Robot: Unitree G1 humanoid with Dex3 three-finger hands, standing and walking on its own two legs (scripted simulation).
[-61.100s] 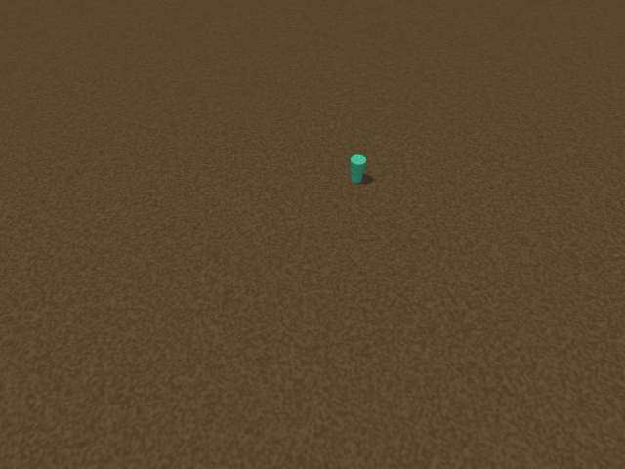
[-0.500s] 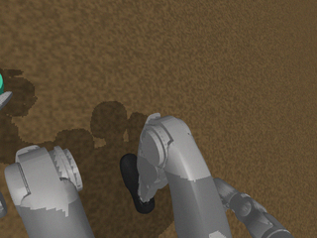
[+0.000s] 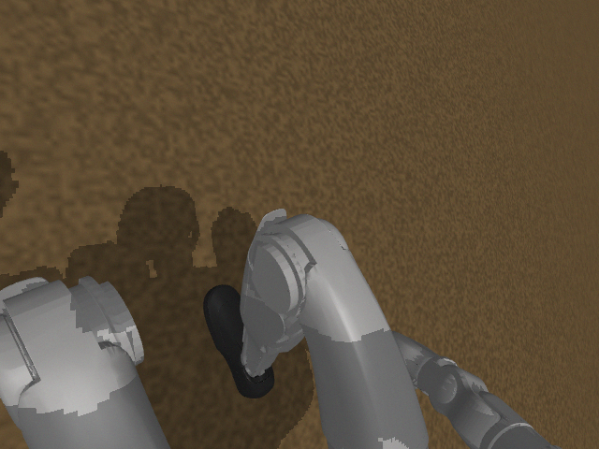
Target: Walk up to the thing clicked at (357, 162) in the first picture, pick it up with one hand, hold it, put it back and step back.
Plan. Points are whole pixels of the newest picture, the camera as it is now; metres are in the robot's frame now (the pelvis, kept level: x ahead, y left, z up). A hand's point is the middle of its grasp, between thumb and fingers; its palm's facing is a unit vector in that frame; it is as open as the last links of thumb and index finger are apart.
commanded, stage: lower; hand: left
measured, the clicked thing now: out of the picture +0.46 +0.25 -0.22
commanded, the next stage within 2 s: loosen in 0.20 s
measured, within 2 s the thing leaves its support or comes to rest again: rests again in 1.30 s
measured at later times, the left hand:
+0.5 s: hand out of the picture +0.46 +0.25 -0.20, palm faces +0.24 -0.97 -0.02, open 10.0 cm
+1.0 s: hand out of the picture +0.46 +0.25 -0.19, palm faces +0.24 -0.97 -0.01, open 15.5 cm
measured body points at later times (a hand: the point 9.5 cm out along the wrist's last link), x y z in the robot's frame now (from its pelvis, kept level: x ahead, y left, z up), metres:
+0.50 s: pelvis +0.00 +0.00 +0.00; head +0.25 +0.19 +0.31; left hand +0.44 +0.30 -0.19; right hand +0.15 -0.25 -0.03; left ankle +0.07 +0.12 -0.26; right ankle +0.15 -0.12 -0.26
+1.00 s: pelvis +0.00 +0.00 +0.00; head +0.25 +0.20 +0.31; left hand +0.44 +0.30 -0.19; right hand +0.15 -0.25 -0.03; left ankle +0.07 +0.12 -0.26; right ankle +0.15 -0.12 -0.26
